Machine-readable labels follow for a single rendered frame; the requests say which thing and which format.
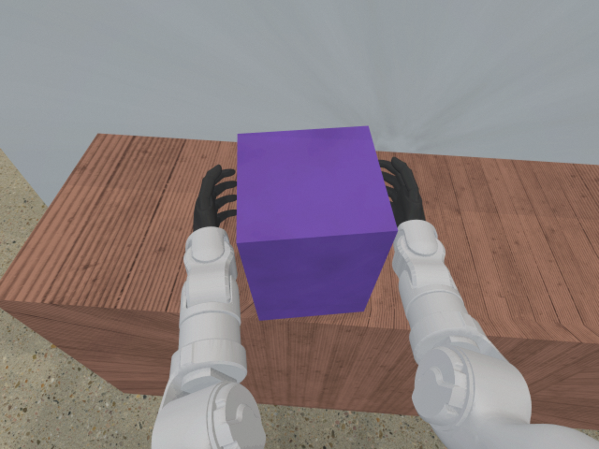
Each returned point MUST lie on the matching left robot hand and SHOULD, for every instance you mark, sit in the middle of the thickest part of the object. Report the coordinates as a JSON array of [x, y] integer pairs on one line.
[[207, 206]]

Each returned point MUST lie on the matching left robot forearm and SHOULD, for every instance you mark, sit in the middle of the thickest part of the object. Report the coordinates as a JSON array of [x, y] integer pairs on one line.
[[210, 349]]

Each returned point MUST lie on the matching left robot upper arm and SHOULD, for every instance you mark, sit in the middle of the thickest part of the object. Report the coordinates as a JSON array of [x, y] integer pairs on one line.
[[221, 416]]

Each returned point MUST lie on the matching pedestal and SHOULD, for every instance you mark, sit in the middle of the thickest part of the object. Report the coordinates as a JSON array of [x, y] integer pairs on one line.
[[102, 273]]

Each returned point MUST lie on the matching carton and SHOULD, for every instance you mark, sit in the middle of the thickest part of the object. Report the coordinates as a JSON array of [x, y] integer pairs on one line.
[[314, 221]]

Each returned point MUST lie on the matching right robot upper arm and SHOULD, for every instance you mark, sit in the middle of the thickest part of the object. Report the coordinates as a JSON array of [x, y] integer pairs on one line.
[[475, 401]]

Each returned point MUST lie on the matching right robot hand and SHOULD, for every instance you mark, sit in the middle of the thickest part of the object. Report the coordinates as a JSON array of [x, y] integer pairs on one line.
[[407, 202]]

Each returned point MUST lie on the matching right robot forearm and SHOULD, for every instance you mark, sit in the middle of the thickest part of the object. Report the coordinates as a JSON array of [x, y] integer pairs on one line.
[[430, 298]]

